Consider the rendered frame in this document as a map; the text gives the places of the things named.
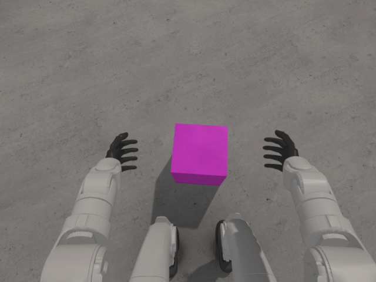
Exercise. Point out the robot right hand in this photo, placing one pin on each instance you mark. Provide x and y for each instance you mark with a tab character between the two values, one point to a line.
288	149

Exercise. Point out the left robot upper arm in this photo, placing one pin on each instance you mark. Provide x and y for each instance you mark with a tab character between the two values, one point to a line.
78	263

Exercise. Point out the robot foot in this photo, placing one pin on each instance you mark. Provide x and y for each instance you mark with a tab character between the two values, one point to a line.
173	268
225	265

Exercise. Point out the carton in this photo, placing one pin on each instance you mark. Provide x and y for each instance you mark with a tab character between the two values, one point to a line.
199	154

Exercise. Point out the robot left forearm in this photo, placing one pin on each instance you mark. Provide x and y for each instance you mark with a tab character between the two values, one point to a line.
89	222

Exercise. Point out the right robot upper arm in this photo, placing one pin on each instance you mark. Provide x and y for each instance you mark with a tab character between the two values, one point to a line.
338	264

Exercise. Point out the robot right forearm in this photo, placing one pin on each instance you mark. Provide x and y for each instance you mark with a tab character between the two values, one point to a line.
322	223

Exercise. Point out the right robot foot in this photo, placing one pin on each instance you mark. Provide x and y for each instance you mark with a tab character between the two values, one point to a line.
225	265

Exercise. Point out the robot left hand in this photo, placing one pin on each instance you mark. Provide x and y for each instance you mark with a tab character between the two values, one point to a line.
116	150

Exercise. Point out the left robot foot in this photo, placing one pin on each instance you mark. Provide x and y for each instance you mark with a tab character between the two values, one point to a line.
173	268

